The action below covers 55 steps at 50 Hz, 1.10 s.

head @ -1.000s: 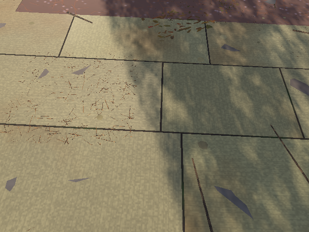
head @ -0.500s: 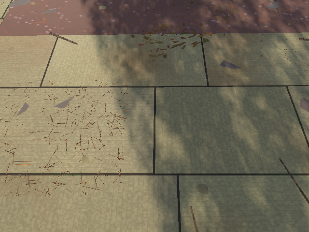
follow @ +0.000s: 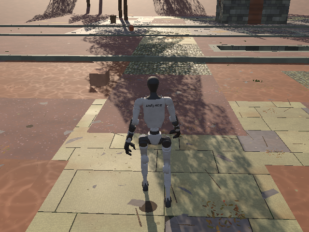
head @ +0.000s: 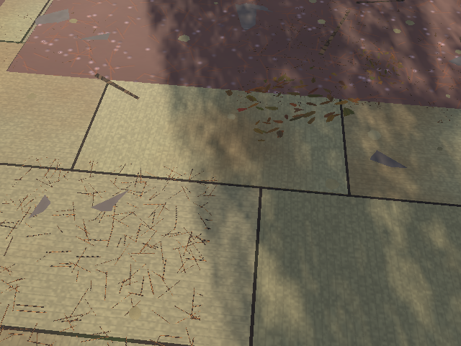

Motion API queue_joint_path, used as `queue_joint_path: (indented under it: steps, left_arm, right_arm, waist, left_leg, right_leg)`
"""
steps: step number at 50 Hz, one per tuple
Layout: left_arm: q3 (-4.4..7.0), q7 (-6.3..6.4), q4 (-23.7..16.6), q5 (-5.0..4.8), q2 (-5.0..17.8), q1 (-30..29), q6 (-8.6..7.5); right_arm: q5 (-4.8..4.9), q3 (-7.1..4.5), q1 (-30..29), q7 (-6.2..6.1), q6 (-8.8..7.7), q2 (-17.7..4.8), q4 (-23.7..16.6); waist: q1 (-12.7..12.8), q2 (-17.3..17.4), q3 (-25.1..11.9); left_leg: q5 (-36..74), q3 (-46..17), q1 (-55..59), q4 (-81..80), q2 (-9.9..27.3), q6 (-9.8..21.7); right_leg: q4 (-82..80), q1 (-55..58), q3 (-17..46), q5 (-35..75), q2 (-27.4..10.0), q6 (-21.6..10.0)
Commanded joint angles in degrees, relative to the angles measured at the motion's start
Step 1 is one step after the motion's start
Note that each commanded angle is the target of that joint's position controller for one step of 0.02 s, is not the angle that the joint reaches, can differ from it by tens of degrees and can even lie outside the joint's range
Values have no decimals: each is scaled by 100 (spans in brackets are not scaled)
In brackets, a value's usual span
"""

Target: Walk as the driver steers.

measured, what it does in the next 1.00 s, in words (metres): walks ahead: right foot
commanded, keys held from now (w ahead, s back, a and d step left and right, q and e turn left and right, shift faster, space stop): w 1.00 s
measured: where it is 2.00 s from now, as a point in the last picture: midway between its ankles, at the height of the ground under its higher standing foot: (247, 154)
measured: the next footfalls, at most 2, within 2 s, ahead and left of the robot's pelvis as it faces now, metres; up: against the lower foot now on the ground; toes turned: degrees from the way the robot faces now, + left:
right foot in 0.54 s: +0.47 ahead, -0.13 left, +0.00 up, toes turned -3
left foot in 1.08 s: +0.77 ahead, +0.11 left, +0.00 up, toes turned +3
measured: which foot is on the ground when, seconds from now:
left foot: down 0.00-0.54, up 0.56-1.00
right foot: up 0.00-0.52, down 0.54-1.00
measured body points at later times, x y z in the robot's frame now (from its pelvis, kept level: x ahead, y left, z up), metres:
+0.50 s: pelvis +0.27 -0.01 +0.01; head +0.30 -0.01 +0.46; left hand +0.49 +0.21 -0.09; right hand +0.22 -0.28 -0.13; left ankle +0.11 +0.10 -0.72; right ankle +0.43 -0.14 -0.71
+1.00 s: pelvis +0.54 -0.03 +0.02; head +0.56 -0.02 +0.47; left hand +0.51 +0.24 -0.12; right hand +0.74 -0.26 -0.09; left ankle +0.73 +0.12 -0.68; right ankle +0.43 -0.13 -0.72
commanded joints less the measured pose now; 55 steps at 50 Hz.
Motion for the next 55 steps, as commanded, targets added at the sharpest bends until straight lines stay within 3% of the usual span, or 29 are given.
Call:
queue_joint_path:
  steps: [1,2,3,4,6,8,10,12,16,20,22,24,25,26,27,28,29,30,31,32,34,36,40,44,49,52,53,54,55]
  left_arm:
    - [-35,-71,-396,-83,382,257,-318]
    - [45,-87,-570,-208,694,-309,-404]
    - [50,-48,-631,-194,698,-623,-421]
    - [93,-8,-645,-103,669,-776,-388]
    - [109,2,-598,-65,449,-554,-238]
    - [103,18,-620,-43,315,-601,-138]
    - [121,31,-763,6,347,-1011,-106]
    - [121,9,-872,30,314,-1368,-111]
    - [54,-75,-1061,-7,190,-2126,-150]
    - [-4,-193,-1280,-57,196,-2747,-190]
    - [-8,-265,-1385,-71,253,-2876,-230]
    - [46,-303,-1357,-76,418,-2595,-263]
    - [122,-296,-1244,-60,565,-2153,-274]
    - [261,-266,-947,-40,804,-1236,-271]
    - [388,-213,-691,32,1205,-127,-266]
    - [477,-219,-538,37,1640,363,-234]
    - [310,-221,-562,1,1109,318,-226]
    - [226,-202,-650,-14,862,-213,-244]
    - [167,-196,-772,18,704,-695,-255]
    - [118,-218,-802,72,541,-1004,-272]
    - [59,-248,-755,130,360,-1128,-307]
    - [88,-213,-660,92,503,-975,-330]
    - [129,-74,-526,75,711,-627,-297]
    - [125,-27,-390,15,747,-285,-265]
    - [167,-5,-136,-38,819,137,-153]
    - [224,23,-126,-56,945,-13,-72]
    - [221,28,-160,-67,946,-161,-43]
    - [160,30,-202,-42,784,-193,-21]
    - [55,34,-348,93,559,-69,-23]
  right_arm:
    - [9,-337,2410,-33,2,-1250,384]
    - [14,-258,1883,-55,-24,-985,273]
    - [-25,-200,1405,-59,-32,-837,153]
    - [-79,-150,1094,-45,-39,-665,112]
    - [-137,-88,1025,-23,-60,-488,169]
    - [-97,-121,1202,-61,-85,-649,269]
    - [-93,-156,1382,-135,-80,-813,342]
    - [-78,-148,1541,-194,-45,-821,405]
    - [-25,-130,1874,-237,-11,-839,533]
    - [8,-152,2277,-249,78,-884,748]
    - [25,-186,2327,-270,138,-936,816]
    - [35,-225,2196,-289,186,-1020,811]
    - [45,-239,2054,-293,210,-1066,779]
    - [40,-199,1951,-291,236,-963,744]
    - [-38,-113,1959,-290,236,-791,614]
    - [-62,113,2653,-219,109,-23,578]
    - [50,25,2377,-182,-42,-444,646]
    - [194,-80,1812,-163,-134,-829,453]
    - [203,-85,1468,-196,-159,-845,374]
    - [117,-123,1303,-237,-132,-799,359]
    - [66,-144,1538,-261,27,-575,414]
    - [48,-137,1514,-279,133,-424,400]
    - [-35,-154,712,-269,160,-452,133]
    - [1,-89,-43,-188,121,-338,-56]
    - [60,-30,-709,-40,68,-390,-326]
    - [71,-103,-366,22,12,-626,-311]
    - [50,-193,186,13,2,-775,-154]
    - [26,-344,1193,-24,4,-1061,171]
    - [-42,-463,2232,-85,21,-1537,373]
  waist:
    - [-930,1325,-2075]
    - [-870,1035,-1278]
    - [-702,526,-869]
    - [-540,351,-529]
    - [-260,504,-411]
    - [-197,436,-235]
    - [-254,305,-60]
    - [-330,300,19]
    - [-564,352,200]
    - [-763,345,410]
    - [-723,394,438]
    - [-490,517,248]
    - [-220,599,-40]
    - [213,523,-568]
    - [574,43,-1399]
    - [256,-1459,-2197]
    - [405,-1212,-2272]
    - [336,-965,-1407]
    - [168,-498,-926]
    - [-2,-255,-548]
    - [-310,-428,-407]
    - [-388,-395,-237]
    - [-248,-273,35]
    - [-21,-309,198]
    - [146,-331,413]
    - [-163,-486,188]
    - [-490,-506,-142]
    - [-895,-368,-757]
    - [-1126,515,-1654]
  left_leg:
    - [-1501,-4325,5051,-1445,2069,1428]
    - [-1310,-3464,4357,-1494,1885,1140]
    - [-769,-2779,3523,-1612,1680,980]
    - [-260,-2290,2769,-1780,1484,901]
    - [103,-1786,2120,-2104,1266,847]
    - [371,-1482,1902,-2339,1233,924]
    - [592,-1300,1964,-2482,1242,949]
    - [737,-1058,2087,-2529,1152,858]
    - [678,-619,2178,-2582,945,671]
    - [722,-600,2874,-2357,1186,671]
    - [1022,-647,3246,-2114,1371,623]
    - [1930,-622,3423,-1722,1439,510]
    - [2913,-517,3390,-1234,1355,429]
    - [3479,-297,3102,-224,1063,283]
    - [2238,-67,1912,1460,736,84]
    - [-1388,-62,-454,3626,-366,-326]
    - [-2695,-906,-1141,4415,-286,-232]
    - [-2341,-863,-1567,4595,33,-126]
    - [-1799,-695,-1414,4353,350,-98]
    - [-1454,-625,-1164,3976,532,-114]
    - [-1137,-664,-540,3519,732,-122]
    - [-970,-594,-553,3105,794,-199]
    - [207,-546,-1129,1858,803,-390]
    - [1100,-313,-884,638,563,-408]
    - [761,-290,-990,-57,430,-275]
    - [154,-143,-295,-275,224,-47]
    - [121,42,520,-388,24,69]
    - [223,30,1925,-327,-4,245]
    - [252,-1431,3679,-250,1197,628]
  right_leg:
    - [4155,-3970,848,-580,237,-200]
    - [4251,-4355,763,-105,-70,-318]
    - [4008,-4152,609,462,-389,-344]
    - [3631,-3880,561,811,-570,-328]
    - [3217,-3303,592,1134,-745,-320]
    - [2823,-3361,522,1339,-796,-241]
    - [2246,-3744,503,1858,-813,-121]
    - [1626,-3923,466,2486,-782,-51]
    - [414,-3663,225,3376,-553,-45]
    - [-190,-3806,164,3184,-426,-113]
    - [-381,-3814,173,2821,-385,-233]
    - [-524,-3257,63,2413,-226,-391]
    - [-587,-2539,-112,2324,-26,-498]
    - [-655,-1291,-224,2443,132,-662]
    - [-445,561,743,2586,-726,-1016]
    - [-1021,2597,3490,1517,-2094,-1960]
    - [-1608,2592,4260,977,-2122,-1893]
    - [-1684,1869,3403,1114,-1929,-1606]
    - [-1817,988,2675,1616,-1715,-1452]
    - [-2001,196,2174,2096,-1514,-1372]
    - [-2329,-550,1659,2365,-1270,-1299]
    - [-2580,-830,1369,2503,-1232,-1373]
    - [-2809,-687,987,2695,-1166,-1315]
    - [-2837,-575,541,2698,-974,-1125]
    - [-2486,260,534,2805,-1314,-1078]
    - [-1921,574,535,3919,-1455,-921]
    - [-1289,508,368,4861,-1297,-811]
    - [-124,47,129,5107,-970,-643]
    - [1850,-1224,-166,3230,-546,-415]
